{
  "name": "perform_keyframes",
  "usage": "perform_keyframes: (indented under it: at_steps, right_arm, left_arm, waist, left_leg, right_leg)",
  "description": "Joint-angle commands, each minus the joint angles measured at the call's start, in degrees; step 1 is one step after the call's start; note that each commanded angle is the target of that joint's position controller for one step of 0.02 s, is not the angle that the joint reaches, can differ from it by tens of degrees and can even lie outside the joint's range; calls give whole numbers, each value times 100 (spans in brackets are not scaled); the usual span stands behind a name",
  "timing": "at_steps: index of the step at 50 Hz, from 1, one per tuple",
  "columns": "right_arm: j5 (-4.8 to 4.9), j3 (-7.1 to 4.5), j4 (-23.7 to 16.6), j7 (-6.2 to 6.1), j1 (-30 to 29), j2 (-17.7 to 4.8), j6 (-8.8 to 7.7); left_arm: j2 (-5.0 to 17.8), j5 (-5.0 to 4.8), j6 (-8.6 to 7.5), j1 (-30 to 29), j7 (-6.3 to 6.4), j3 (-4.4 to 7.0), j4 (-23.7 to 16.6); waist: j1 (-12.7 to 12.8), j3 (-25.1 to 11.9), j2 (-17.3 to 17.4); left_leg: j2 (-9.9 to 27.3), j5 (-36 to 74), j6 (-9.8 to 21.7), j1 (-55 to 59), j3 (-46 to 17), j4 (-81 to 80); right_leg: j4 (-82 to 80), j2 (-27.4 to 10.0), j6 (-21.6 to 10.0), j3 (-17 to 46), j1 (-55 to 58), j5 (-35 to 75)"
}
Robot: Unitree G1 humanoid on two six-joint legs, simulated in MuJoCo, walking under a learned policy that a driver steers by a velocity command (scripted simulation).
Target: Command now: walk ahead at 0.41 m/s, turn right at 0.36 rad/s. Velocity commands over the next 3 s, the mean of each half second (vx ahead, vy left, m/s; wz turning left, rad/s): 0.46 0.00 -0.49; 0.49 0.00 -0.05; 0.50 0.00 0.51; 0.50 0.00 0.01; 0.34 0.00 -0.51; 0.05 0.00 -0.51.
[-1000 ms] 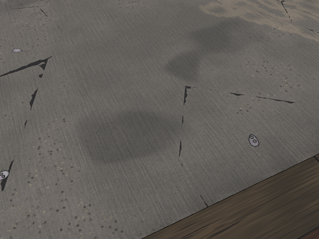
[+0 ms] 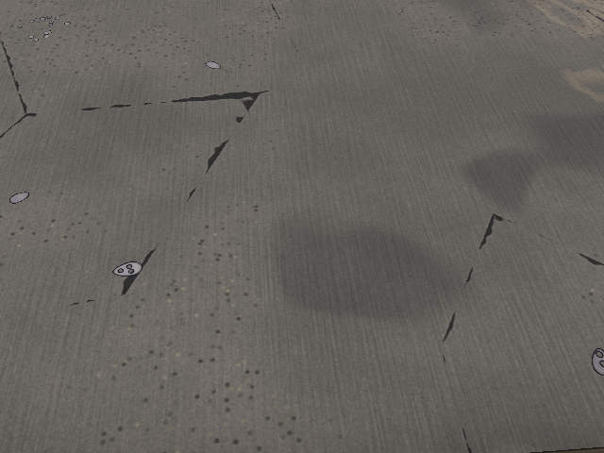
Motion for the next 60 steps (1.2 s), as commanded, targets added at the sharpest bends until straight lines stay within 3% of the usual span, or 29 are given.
perform_keyframes:
  at_steps: [1, 5, 9, 11, 13, 14, 15, 16, 17, 19, 21, 23, 27, 32, 34, 37, 39, 42, 45, 47, 49, 50, 51, 52, 53, 54, 56, 58, 60]
  right_arm:
    - [28, -180, -174, 13, 61, -683, -192]
    - [42, -169, 16, 25, 138, -687, -227]
    - [77, -204, 243, -39, 351, -908, -222]
    - [83, -244, 296, -89, 320, -1142, -190]
    - [37, -277, 315, -143, 311, -1314, -99]
    - [34, -221, 183, -119, 409, -1135, -104]
    - [91, -74, -224, 42, 657, -430, -123]
    - [43, -189, -381, 60, -212, -962, -182]
    - [133, -177, -545, 83, -555, -969, -262]
    - [44, -130, -454, 60, -407, -869, -262]
    - [-109, -133, -378, 65, -109, -824, -2]
    - [-139, -115, -419, 93, -184, -718, 149]
    - [-135, -64, -623, 147, -933, -585, 187]
    - [-88, -302, -787, 161, -1678, -1143, 48]
    - [-24, -293, -822, 229, -1847, -1054, 29]
    - [-79, -220, -874, 407, -2054, -737, 0]
    - [-18, -262, -834, 483, -1988, -805, -10]
    - [7, -229, -1007, 441, -2461, -688, -75]
    - [45, -177, -916, 412, -2413, -536, -180]
    - [26, -194, -521, 354, -1617, -539, -172]
    - [-117, -341, 294, 245, 515, -844, -123]
    - [-167, -481, 584, 266, 1212, -1194, -98]
    - [-145, -568, 433, 328, 1607, -1494, -50]
    - [150, -630, 294, 306, 1735, -1511, -12]
    - [140, -671, 196, 112, 1190, -1627, 48]
    - [174, -580, 249, -15, 656, -1281, 104]
    - [67, -454, 313, 6, 432, -1068, 33]
    - [102, -359, 380, 76, 4, -902, -184]
    - [138, -379, 368, 104, -191, -1004, -206]
  left_arm:
    - [290, 28, -66, -696, -85, 75, -547]
    - [87, 54, -59, -1379, -192, -47, -843]
    - [23, 67, -55, -1725, -241, -117, -1085]
    - [210, 65, -71, -1296, -179, -38, -1028]
    - [518, 123, -143, 199, -61, 131, -592]
    - [965, 161, -154, 959, 55, 282, -414]
    - [1535, 60, -153, 609, 102, 397, -560]
    - [1397, -155, -116, 741, 114, 408, -579]
    - [1229, -136, -105, 478, 179, 352, -431]
    - [840, -128, -176, 54, 186, 243, -379]
    - [653, -151, -278, -232, 160, 158, -427]
    - [729, -161, -365, -207, 141, 175, -393]
    - [907, -109, -326, -8, 185, 217, -366]
    - [879, -101, -450, 1148, 285, 227, 126]
    - [828, -90, -499, 1055, 327, 198, 155]
    - [576, -22, -564, 805, 389, 83, 145]
    - [685, 67, -644, 817, 436, 99, 175]
    - [697, 192, -696, 1257, 560, 34, 384]
    - [602, 220, -685, 1326, 647, -72, 601]
    - [480, 116, -665, 1373, 619, -158, 800]
    - [629, 25, -606, 1136, 549, -148, 875]
    - [428, -69, -620, 1383, 481, -123, 921]
    - [389, -346, -619, 1970, 508, -171, 846]
    - [871, -333, -608, 1197, 529, -133, 548]
    - [735, -209, -615, 452, 490, -222, 193]
    - [597, 36, -616, -286, 445, -252, 106]
    - [321, 353, -421, -247, 311, -331, 79]
    - [201, 249, -338, -628, 268, -331, -133]
    - [14, 221, -387, -818, 180, -416, -252]
  waist:
    - [-161, 714, 837]
    - [-229, 826, 845]
    - [-258, 794, 772]
    - [-7, 366, 847]
    - [689, -592, 829]
    - [965, -1207, 277]
    - [376, -1772, -1112]
    - [853, -1878, -260]
    - [631, -964, -32]
    - [114, -164, 447]
    - [-218, -104, 290]
    - [-266, -113, 187]
    - [-15, -49, 48]
    - [391, 195, 23]
    - [389, 401, 61]
    - [440, 385, -15]
    - [503, 510, 120]
    - [938, 770, 279]
    - [996, 946, 536]
    - [731, 681, 575]
    - [-267, -276, 639]
    - [-418, -767, 1466]
    - [-351, -2175, 1771]
    - [-1022, -2917, 775]
    - [-893, -2516, 577]
    - [-693, -1373, -108]
    - [-138, -278, -286]
    - [241, 409, 27]
    - [291, 175, 567]
  left_leg:
    - [1500, 1324, 627, 96, -625, -841]
    - [1393, 2198, 609, -152, 29, -774]
    - [1559, 3609, 517, 138, 408, -463]
    - [1617, 5822, 381, 456, 634, 509]
    - [1553, 5916, 265, -2, 802, 2722]
    - [1330, 3984, 161, -1106, 845, 4482]
    - [95, -1480, -171, -3493, 392, 6632]
    - [67, -1135, -144, -4111, -710, 7051]
    - [381, -478, -105, -4337, -786, 6743]
    - [752, -116, -146, -3692, -684, 5731]
    - [819, -245, -325, -2945, -653, 5033]
    - [773, -95, -445, -2829, -513, 4582]
    - [525, 1188, -526, -2904, -225, 3852]
    - [841, 1765, -336, -5132, -990, 3434]
    - [728, 1990, -314, -5007, -878, 2680]
    - [609, 3504, -106, -3998, -746, 2106]
    - [622, 3638, 40, -4201, -925, 1989]
    - [377, 3452, 83, -4430, -966, 1336]
    - [487, 3975, 178, -3795, -877, 343]
    - [475, 4228, 212, -2629, -550, 16]
    - [110, 3913, 364, -269, 126, 176]
    - [769, 4964, 705, 1747, -604, 1102]
    - [2334, 7736, 1740, 4201, -2384, 3196]
    - [2625, 6096, 2363, 4669, -3407, 2414]
    - [2561, 2576, 2434, 3834, -4006, 1255]
    - [2253, 1702, 2052, 2039, -3786, 458]
    - [2042, 2065, 2004, -456, -3631, 327]
    - [1268, 2498, 1496, -2004, -2765, -162]
    - [560, 3386, 1287, -2608, -1937, -244]
  right_leg:
    - [290, -218, 105, 31, -1498, 521]
    - [-917, -287, 93, -428, -1150, 1138]
    - [-2040, -150, -278, -1025, -349, 979]
    - [-2222, 235, -543, -1222, 409, 470]
    - [-2642, 594, -833, -1047, 2355, 162]
    - [-2948, -250, -1106, 171, 3750, -765]
    - [-3540, -1959, -1936, 3533, 5249, -1194]
    - [-4112, -1985, -1988, 4161, 5195, -645]
    - [-4164, -1865, -1788, 3163, 4454, 205]
    - [-4240, -1361, -1431, 2079, 2966, 1691]
    - [-4397, -978, -1315, 1475, 2123, 2232]
    - [-4514, -740, -1351, 1256, 1772, 2117]
    - [-4563, -429, -1177, 1145, 1572, 2065]
    - [-4146, -988, -1278, 1902, 3816, 1788]
    - [-4147, -752, -1207, 1544, 3636, 1689]
    - [-3678, -615, -994, 1233, 2788, 858]
    - [-3264, -789, -1057, 1346, 2917, 757]
    - [-2791, -732, -954, 1203, 3327, 1090]
    - [-2297, -665, -735, 845, 3328, 1260]
    - [-1379, -565, -652, 585, 3226, 2089]
    - [1256, -304, -530, 144, 2556, 3176]
    - [3599, 318, -196, -447, 722, -243]
    - [6032, 308, 181, -275, -1351, -3414]
    - [6104, 113, 349, -55, -2386, -2621]
    - [5460, -102, 334, -115, -2977, -1854]
    - [4442, -369, 279, -172, -2620, -1074]
    - [3746, -602, 186, -23, -1684, -1381]
    - [1491, -758, 290, -6, -909, -270]
    - [-285, -508, 398, -346, 335, 785]
Next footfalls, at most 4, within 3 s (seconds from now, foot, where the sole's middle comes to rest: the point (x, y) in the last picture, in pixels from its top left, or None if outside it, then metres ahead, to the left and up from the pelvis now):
0.26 right None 0.29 -0.13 -0.78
0.98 left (322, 384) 0.76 -0.07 -0.93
1.42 right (390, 315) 0.99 -0.27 -0.93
1.86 left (305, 262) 1.17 -0.02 -0.93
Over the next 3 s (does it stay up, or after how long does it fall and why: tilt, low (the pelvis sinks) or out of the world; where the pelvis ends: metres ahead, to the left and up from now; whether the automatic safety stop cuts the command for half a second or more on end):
stays up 1.36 -0.14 -0.16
